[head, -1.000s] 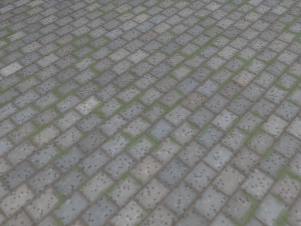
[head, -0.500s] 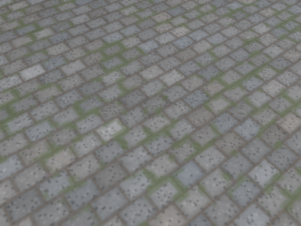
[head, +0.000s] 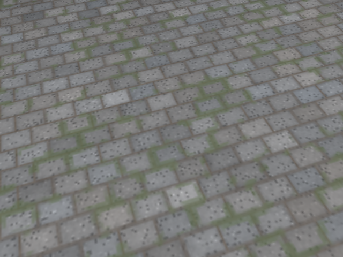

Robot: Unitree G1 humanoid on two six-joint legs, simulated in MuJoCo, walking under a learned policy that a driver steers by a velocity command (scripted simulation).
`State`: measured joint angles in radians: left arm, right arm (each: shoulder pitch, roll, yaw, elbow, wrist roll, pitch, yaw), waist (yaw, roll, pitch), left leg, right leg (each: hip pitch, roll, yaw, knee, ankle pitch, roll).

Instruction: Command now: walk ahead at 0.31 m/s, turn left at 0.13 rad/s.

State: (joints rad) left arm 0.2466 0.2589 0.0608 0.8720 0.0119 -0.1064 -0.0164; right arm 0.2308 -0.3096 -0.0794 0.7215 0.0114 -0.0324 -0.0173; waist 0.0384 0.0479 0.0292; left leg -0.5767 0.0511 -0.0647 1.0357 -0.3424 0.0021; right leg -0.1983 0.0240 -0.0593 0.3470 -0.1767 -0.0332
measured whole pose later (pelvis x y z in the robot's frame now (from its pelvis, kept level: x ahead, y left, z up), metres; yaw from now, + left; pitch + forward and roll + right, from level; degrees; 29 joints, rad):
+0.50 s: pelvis +0.12 +0.01 -0.01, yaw -13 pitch +2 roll +1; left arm 0.18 0.31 0.07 0.79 -0.01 0.06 0.01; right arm 0.11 -0.27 -0.07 0.74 -0.01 0.00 -0.03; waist 0.00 -0.01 0.04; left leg -0.32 0.06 0.14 0.44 -0.14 0.00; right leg -0.47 -0.06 -0.02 0.86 -0.37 0.05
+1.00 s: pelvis +0.13 -0.01 +0.00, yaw -30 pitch +3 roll +2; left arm 0.18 0.31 0.07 0.67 -0.01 0.04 0.03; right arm 0.10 -0.30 -0.09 0.78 0.01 -0.01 -0.03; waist 0.02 0.00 0.03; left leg -0.40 -0.04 -0.10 0.70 -0.35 -0.08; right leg -0.31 0.09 0.18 0.49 -0.21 -0.05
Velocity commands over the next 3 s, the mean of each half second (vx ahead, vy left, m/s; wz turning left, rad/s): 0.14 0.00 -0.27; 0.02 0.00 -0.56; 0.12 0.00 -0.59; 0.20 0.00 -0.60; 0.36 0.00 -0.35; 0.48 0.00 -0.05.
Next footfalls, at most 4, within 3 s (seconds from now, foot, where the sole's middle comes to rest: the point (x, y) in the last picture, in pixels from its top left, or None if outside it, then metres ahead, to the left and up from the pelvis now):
0.20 left None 0.24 0.13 -0.78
0.58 right None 0.14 -0.12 -0.78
1.08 left None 0.25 0.08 -0.78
1.52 right None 0.09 -0.15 -0.78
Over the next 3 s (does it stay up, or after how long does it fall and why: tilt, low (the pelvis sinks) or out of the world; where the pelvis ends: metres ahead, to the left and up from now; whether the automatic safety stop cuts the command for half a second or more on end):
stays up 0.35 -0.62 -0.02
